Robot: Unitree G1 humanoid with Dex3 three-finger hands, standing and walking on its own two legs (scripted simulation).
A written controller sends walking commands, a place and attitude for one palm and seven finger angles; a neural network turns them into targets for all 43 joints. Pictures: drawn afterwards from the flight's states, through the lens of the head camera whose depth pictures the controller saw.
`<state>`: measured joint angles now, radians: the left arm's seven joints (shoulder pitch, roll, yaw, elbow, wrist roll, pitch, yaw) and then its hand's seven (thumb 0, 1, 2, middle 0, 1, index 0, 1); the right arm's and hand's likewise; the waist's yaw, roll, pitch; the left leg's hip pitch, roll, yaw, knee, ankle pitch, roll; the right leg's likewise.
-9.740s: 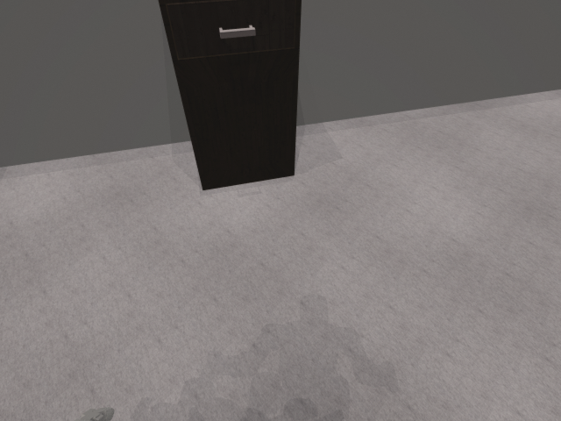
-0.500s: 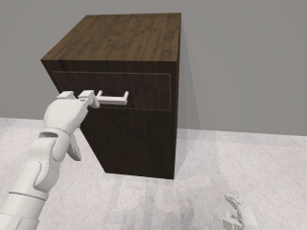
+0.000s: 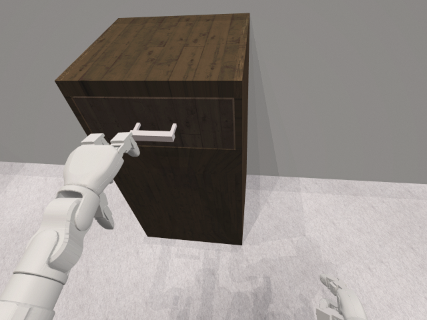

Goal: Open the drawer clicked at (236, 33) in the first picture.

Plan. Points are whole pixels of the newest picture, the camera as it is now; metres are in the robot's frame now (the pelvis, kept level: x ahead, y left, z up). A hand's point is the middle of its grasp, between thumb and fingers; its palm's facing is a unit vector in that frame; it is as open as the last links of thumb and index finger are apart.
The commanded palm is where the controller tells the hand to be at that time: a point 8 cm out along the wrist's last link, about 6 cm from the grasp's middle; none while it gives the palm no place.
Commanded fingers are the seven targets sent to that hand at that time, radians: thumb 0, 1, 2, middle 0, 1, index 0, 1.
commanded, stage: move the hooked fingers above the handle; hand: left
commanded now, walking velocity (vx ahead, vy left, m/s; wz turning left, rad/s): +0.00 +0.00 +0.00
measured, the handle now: (153, 131) +0.57 +0.27 +0.00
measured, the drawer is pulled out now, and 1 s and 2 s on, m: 0.00 0.00 0.00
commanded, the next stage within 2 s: none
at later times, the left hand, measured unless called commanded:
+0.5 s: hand (128, 159) +0.39 +0.25 +0.08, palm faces -0.04 -0.03 -1.00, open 13.8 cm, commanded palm +0.38 +0.26 +0.15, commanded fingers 0.00 -0.50 0.30 -0.30 -1.20 -0.30 -1.20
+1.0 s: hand (138, 141) +0.47 +0.26 +0.07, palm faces -0.05 -0.02 -1.00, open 13.8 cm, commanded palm +0.46 +0.26 +0.13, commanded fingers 0.00 -0.50 0.30 -0.30 -1.20 -0.30 -1.20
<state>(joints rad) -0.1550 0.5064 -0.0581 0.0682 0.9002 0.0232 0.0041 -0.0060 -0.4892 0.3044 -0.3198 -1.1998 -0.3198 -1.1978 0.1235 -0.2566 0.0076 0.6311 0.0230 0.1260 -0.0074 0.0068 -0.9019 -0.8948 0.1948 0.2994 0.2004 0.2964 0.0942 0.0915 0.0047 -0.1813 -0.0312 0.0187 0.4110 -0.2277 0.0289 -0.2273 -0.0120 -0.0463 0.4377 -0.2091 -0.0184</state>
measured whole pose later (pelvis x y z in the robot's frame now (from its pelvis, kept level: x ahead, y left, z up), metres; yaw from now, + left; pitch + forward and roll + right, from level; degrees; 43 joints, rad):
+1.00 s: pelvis +0.03 +0.01 -0.02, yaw -1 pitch +12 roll +0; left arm -0.68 0.56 -0.01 0.79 1.01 -0.17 0.10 -0.01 -0.49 0.30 -0.32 -1.20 -0.32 -1.20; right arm 0.28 -0.26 -0.05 0.66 0.02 0.15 -0.04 0.00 -0.90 -0.89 0.20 0.30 0.20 0.30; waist -0.01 0.04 -0.08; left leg -0.47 -0.02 0.03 0.61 -0.34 0.04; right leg -0.51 0.00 -0.03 0.60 -0.30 -0.01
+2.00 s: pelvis +0.03 +0.02 -0.03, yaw -2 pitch +17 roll -2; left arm -0.87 0.63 0.00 1.02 1.05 -0.17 0.13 -0.01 -0.49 0.30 -0.32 -1.20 -0.32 -1.20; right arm 0.35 -0.27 -0.05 0.67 0.00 0.16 -0.04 0.00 -0.90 -0.89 0.20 0.30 0.20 0.30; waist -0.08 0.04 -0.11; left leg -0.61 -0.01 0.03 0.70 -0.38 0.05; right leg -0.62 0.01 -0.04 0.63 -0.30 0.00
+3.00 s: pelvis +0.02 +0.01 -0.04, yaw -2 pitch +20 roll -2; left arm -0.84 0.64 0.04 1.07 1.09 -0.21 0.21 -0.01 -0.49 0.30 -0.32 -1.20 -0.32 -1.20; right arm 0.36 -0.27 -0.05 0.69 -0.02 0.15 -0.04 0.00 -0.90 -0.89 0.20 0.30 0.20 0.30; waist -0.10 0.04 -0.13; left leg -0.73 0.01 0.03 0.78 -0.41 0.04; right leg -0.74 0.02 -0.04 0.71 -0.33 -0.01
